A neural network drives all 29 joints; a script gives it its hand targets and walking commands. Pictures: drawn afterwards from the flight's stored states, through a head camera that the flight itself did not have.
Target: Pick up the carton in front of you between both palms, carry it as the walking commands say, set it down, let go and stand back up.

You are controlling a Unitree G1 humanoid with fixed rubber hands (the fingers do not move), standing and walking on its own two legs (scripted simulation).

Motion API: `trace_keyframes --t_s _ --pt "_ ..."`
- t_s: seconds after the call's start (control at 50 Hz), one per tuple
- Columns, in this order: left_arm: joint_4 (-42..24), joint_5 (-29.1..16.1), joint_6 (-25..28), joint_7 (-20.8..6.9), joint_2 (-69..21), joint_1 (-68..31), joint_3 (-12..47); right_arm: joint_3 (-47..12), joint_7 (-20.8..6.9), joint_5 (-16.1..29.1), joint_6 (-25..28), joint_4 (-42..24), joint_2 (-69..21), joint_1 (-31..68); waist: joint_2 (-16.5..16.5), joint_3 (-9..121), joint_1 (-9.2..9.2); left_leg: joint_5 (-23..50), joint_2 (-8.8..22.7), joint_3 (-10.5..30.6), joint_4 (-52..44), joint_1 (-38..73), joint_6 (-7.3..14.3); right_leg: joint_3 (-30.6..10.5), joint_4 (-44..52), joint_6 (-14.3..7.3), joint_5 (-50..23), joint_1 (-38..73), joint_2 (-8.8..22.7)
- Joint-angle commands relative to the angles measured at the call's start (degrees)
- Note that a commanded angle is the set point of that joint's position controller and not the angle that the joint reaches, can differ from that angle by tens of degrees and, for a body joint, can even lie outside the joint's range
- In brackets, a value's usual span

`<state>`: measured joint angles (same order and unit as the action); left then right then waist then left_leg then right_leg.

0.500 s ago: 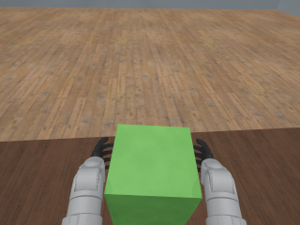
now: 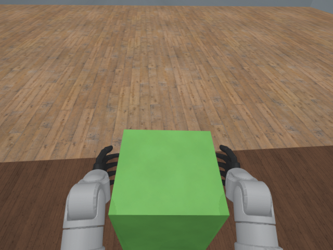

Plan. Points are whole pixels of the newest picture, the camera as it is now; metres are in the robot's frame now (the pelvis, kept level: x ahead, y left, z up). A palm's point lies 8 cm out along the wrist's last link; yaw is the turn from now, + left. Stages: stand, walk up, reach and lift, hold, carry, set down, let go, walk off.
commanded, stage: carry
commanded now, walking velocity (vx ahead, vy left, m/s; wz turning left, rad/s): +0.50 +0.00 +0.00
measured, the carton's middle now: (165, 193) +0.28 +0.01 +0.02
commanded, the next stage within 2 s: none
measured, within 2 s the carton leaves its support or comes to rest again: neither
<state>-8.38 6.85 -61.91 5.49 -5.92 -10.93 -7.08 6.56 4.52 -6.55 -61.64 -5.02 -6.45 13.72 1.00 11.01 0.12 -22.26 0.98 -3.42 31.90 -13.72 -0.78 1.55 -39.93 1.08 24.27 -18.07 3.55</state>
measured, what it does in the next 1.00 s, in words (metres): walks ahead: right foot, then left foot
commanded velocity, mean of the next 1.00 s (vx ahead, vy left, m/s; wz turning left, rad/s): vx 0.50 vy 0.00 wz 0.00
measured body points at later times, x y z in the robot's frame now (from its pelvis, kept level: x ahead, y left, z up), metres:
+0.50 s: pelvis +0.28 +0.04 +0.00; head +0.28 +0.05 +0.45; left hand +0.56 +0.19 +0.07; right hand +0.55 -0.12 +0.07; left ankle +0.33 +0.10 -0.73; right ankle +0.10 -0.07 -0.64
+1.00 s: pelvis +0.60 +0.01 -0.01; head +0.62 +0.00 +0.44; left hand +0.91 +0.18 +0.09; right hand +0.93 -0.13 +0.09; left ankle +0.41 +0.10 -0.62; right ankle +0.69 -0.05 -0.73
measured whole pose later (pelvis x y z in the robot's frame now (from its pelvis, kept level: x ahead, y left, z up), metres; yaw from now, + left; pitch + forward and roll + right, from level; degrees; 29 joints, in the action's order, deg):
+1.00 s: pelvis +0.60 +0.01 -0.01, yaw +2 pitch +3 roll -1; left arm -13.9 5.5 -70.2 7.2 -6.7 -20.5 -8.0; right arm 9.3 5.3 -4.8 -71.5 -14.6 -4.1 20.6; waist -1.7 1.2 2.1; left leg -24.8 1.9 -2.4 69.6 -16.0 2.2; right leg 14.3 -33.6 -6.7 11.1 -25.9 0.4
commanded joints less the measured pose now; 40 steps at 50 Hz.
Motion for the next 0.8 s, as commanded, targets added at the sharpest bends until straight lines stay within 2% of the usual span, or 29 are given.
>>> trace_keyframes --t_s 0.0,0.02,0.04,0.06,0.08,0.1,0.12,0.14,0.16,0.18,0.2,0.22,0.28,0.32,0.34,0.36,0.38,0.4,0.42,0.44,0.46,0.48,0.5,0.52,0.56,0.68,0.78 --pt "-8.41 -24.53 -3.48 -15.07 -52.5 -32.41 41.89 -39.09 -12.72 20.94 -2.91 -8.81 -51.0 23.79 -13.81 2.27 -2.11 35.28 17.73 23.97 -9.84 26.21 12.52 6.02 -3.44 0.46 9.75 -27.32 -2.82" --pt "-8.79 -25.26 -4.12 -15.35 -53.17 -31.28 41.79 -39.59 -12.32 20.87 -3.67 -12.21 -50.93 24.86 -10.5 3.38 -2.29 37.82 17.4 21.09 -8.14 26.81 11.73 6.18 1.68 0.07 8.46 -25.08 -2.87" --pt "-9.14 -25.48 -4.56 -15.47 -53.78 -29.17 41.76 -40.27 -12.07 21.12 -4.36 -15.22 -51.0 25.32 -9.26 5.42 -1.85 35.29 15.82 16.01 -6.2 24.14 9.33 7.13 8.56 -0.3 3.05 -17.7 -3.4" --pt "-9.57 -25.2 -4.92 -15.32 -54.23 -26.56 41.57 -40.88 -12.12 21.86 -5.1 -16.89 -52.39 25.41 -7.99 8.83 -0.26 31.96 12.29 7.55 -1.93 15.16 5.49 9.0 17.04 -0.88 -5.66 -0.96 -4.59" --pt "-10.64 -24.54 -5.24 -15.03 -53.72 -24.41 41.17 -41.0 -12.38 22.35 -5.63 -17.77 -52.28 22.63 -2.61 12.43 0.75 28.17 8.43 0.04 7.11 1.79 2.07 3.84 20.38 -2.12 -9.49 19.12 -0.91" --pt "-10.31 -21.87 -5.0 -14.47 -52.25 -20.32 40.18 -42.27 -12.98 23.83 -6.36 -20.9 -51.76 24.57 14.2 12.75 2.28 18.15 2.65 -6.48 22.15 -14.12 -1.28 -17.24 22.74 -7.16 -17.87 29.55 11.89" --pt "-11.43 -21.54 -5.36 -14.14 -52.59 -22.76 40.13 -43.16 -13.55 24.63 -6.95 -21.08 -51.98 27.51 19.36 9.07 1.87 -6.54 -1.62 -4.6 25.99 -30.24 -0.77 -26.93 23.38 -12.72 -36.37 38.46 17.75" --pt "-13.5 -22.11 -5.94 -13.85 -53.85 -24.4 40.1 -43.21 -13.99 25.57 -7.24 -20.73 -51.9 28.19 11.35 6.37 2.31 -10.81 1.56 -1.38 28.24 -35.19 1.08 -24.5 21.74 -15.06 -43.33 39.37 19.21" --pt "-14.87 -22.56 -6.41 -13.57 -53.65 -25.21 40.36 -42.76 -14.25 26.18 -7.48 -20.17 -51.73 27.31 5.73 6.55 2.62 -10.74 2.67 -0.69 27.81 -36.02 1.87 -21.01 21.15 -14.34 -43.56 39.75 18.65" --pt "-16.09 -23.16 -6.76 -13.46 -53.46 -25.73 40.85 -42.47 -14.27 26.18 -7.63 -19.53 -51.6 25.76 2.49 6.49 2.67 -10.17 3.2 -0.7 24.26 -36.29 2.09 -18.18 22.02 -12.87 -39.03 39.32 17.99" --pt "-17.0 -23.89 -7.15 -13.54 -53.27 -26.18 41.33 -42.15 -14.08 25.59 -7.74 -18.61 -51.61 24.18 2.75 5.65 2.84 -8.02 3.27 -1.8 20.48 -36.27 2.0 -14.68 22.75 -11.19 -38.05 39.03 16.33" --pt "-17.15 -24.52 -7.53 -13.78 -52.88 -26.0 41.56 -41.58 -13.74 24.75 -7.81 -17.8 -51.45 22.5 4.44 5.77 2.85 -3.97 2.67 -3.1 17.35 -34.5 1.79 -11.22 23.1 -9.83 -38.45 38.25 14.62" --pt "-16.36 -25.77 -8.3 -14.96 -51.62 -24.7 42.33 -39.84 -12.57 21.78 -8.0 -16.44 -50.8 18.88 7.52 4.06 2.08 8.02 -0.01 -7.35 5.08 -22.58 1.1 -1.23 24.54 -7.25 -38.27 28.11 10.43" --pt "-15.82 -26.24 -8.64 -15.65 -50.85 -24.48 42.51 -39.01 -12.07 20.6 -8.13 -16.14 -50.47 18.02 8.67 4.09 0.93 14.14 -3.24 -12.21 -1.02 -7.07 1.6 4.08 21.35 -5.28 -45.08 18.16 9.15" --pt "-15.94 -26.34 -8.76 -15.89 -50.48 -24.79 42.47 -38.78 -12.01 20.11 -8.1 -15.69 -50.56 17.48 8.14 5.5 -0.3 17.02 -4.23 -13.76 -2.88 2.14 2.15 7.04 16.25 -4.05 -47.62 13.78 8.54" --pt "-15.89 -26.14 -8.88 -16.04 -50.23 -25.05 42.39 -38.47 -12.05 19.89 -8.08 -15.05 -50.31 17.17 6.46 8.3 -1.27 14.5 -5.06 -14.57 -3.48 12.18 2.81 9.83 8.44 -2.79 -45.81 9.34 6.71" --pt "-15.69 -25.88 -8.91 -16.19 -49.58 -25.59 42.25 -38.5 -12.21 19.89 -8.13 -15.36 -50.05 17.54 2.88 10.65 -2.55 9.94 -0.58 -9.22 -3.18 21.44 3.11 10.57 -2.16 -1.76 -34.37 2.59 5.08" --pt "-16.17 -25.9 -9.14 -16.32 -49.13 -27.26 42.34 -38.28 -12.34 19.57 -8.1 -14.82 -49.95 17.2 -10.51 10.6 -3.21 -5.16 15.06 19.18 -14.48 22.72 7.37 11.18 -19.05 0.57 -17.62 -7.18 -0.87" --pt "-15.58 -26.02 -9.36 -16.32 -49.5 -28.48 42.55 -38.67 -12.51 19.77 -8.1 -14.59 -50.26 19.55 -15.07 10.13 -2.11 -2.03 23.82 38.49 -22.39 25.56 13.47 3.95 -29.89 0.23 2.16 -17.54 -5.19" --pt "-14.68 -25.57 -9.23 -16.31 -50.25 -27.9 42.27 -39.54 -12.79 20.9 -8.2 -15.38 -51.82 20.77 -9.52 9.61 -1.22 1.46 24.61 34.82 -20.87 23.96 14.29 -1.26 -35.02 -1.73 2.04 -19.81 -0.4" --pt "-14.45 -25.31 -8.83 -16.39 -51.28 -27.69 41.88 -40.12 -13.07 22.09 -7.92 -16.09 -53.77 21.96 -6.49 8.29 -1.33 8.98 21.68 29.67 -19.67 19.52 13.17 -1.38 -35.62 -2.47 0.05 -19.69 1.52" --pt "-13.76 -24.82 -8.28 -16.25 -53.15 -26.99 42.04 -41.05 -13.46 23.16 -7.53 -17.28 -55.21 23.39 -2.16 8.12 -1.07 10.99 20.27 23.52 -19.67 17.14 11.56 -1.68 -32.85 -2.67 -3.84 -19.44 3.63" --pt "-13.3 -24.37 -7.71 -16.03 -54.71 -26.86 41.98 -41.95 -13.78 24.03 -7.21 -17.81 -56.19 24.9 -2.24 8.05 -1.0 13.72 18.48 18.42 -20.12 15.16 9.91 -1.54 -28.81 -2.58 -6.81 -18.26 4.63" --pt "-13.02 -23.9 -7.13 -15.71 -55.72 -26.2 41.92 -42.63 -14.14 24.85 -6.94 -18.22 -56.62 25.2 -3.98 8.75 -0.89 15.66 17.29 14.54 -20.27 14.62 8.76 -0.69 -25.92 -2.44 -8.6 -16.82 4.4" --pt "-12.29 -22.42 -6.0 -14.88 -56.51 -23.42 41.79 -43.55 -14.97 26.04 -6.57 -18.78 -56.43 24.35 -5.74 8.75 -0.94 18.85 15.8 10.04 -20.85 15.26 8.32 1.58 -20.88 -1.99 -10.03 -16.81 3.24" --pt "-13.8 -20.4 -5.16 -12.85 -54.41 -21.33 41.77 -42.87 -16.19 26.45 -6.49 -19.6 -51.78 22.12 -8.28 4.04 -1.46 33.06 12.2 0.89 -20.13 20.08 7.54 6.99 -4.02 -1.06 -17.46 -21.53 0.65" --pt "-16.83 -23.04 -7.34 -12.66 -49.1 -27.69 42.68 -41.04 -14.79 25.05 -7.9 -19.6 -46.52 24.09 -9.65 -0.93 -2.28 39.66 11.14 -3.07 -18.34 20.19 7.91 11.29 6.26 -3.23 -22.01 -17.9 -1.64"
